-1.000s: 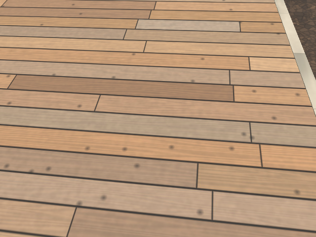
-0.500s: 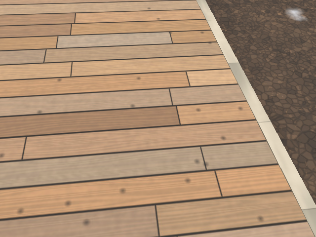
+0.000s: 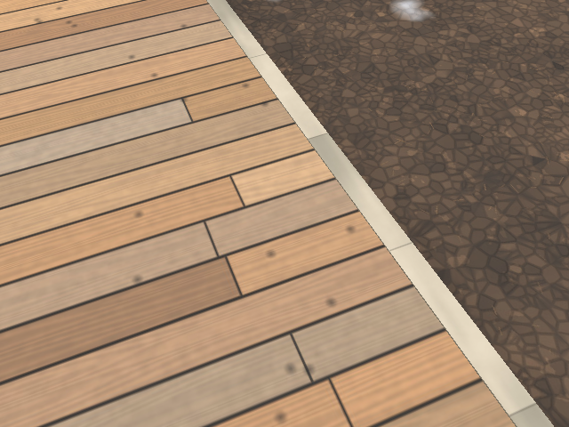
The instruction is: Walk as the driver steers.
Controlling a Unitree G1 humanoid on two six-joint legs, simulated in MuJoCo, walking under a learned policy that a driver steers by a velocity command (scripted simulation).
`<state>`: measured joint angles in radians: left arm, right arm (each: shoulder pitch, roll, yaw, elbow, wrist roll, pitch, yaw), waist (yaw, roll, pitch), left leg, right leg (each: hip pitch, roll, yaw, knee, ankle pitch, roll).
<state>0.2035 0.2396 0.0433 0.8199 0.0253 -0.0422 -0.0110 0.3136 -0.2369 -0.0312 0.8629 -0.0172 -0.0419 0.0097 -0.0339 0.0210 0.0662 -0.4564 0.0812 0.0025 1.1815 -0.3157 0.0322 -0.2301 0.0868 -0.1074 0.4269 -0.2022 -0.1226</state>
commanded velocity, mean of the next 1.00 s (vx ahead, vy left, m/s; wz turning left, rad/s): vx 0.50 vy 0.00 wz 0.44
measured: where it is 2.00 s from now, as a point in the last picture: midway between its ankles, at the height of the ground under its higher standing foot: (167, 261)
